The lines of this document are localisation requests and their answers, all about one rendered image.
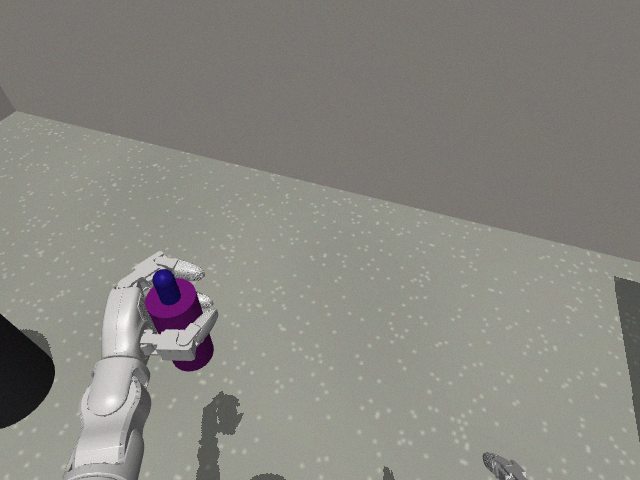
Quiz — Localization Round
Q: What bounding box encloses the left robot hand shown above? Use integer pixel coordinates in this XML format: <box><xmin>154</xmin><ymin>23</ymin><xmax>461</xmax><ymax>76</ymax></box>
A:
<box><xmin>101</xmin><ymin>251</ymin><xmax>218</xmax><ymax>365</ymax></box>

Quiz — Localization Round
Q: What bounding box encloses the left robot arm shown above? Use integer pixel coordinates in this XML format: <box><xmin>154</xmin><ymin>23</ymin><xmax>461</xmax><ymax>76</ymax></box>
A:
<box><xmin>62</xmin><ymin>356</ymin><xmax>151</xmax><ymax>480</ymax></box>

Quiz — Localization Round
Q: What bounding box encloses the right robot hand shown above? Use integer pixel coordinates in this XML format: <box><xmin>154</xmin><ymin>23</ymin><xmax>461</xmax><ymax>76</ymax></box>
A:
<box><xmin>483</xmin><ymin>452</ymin><xmax>528</xmax><ymax>480</ymax></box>

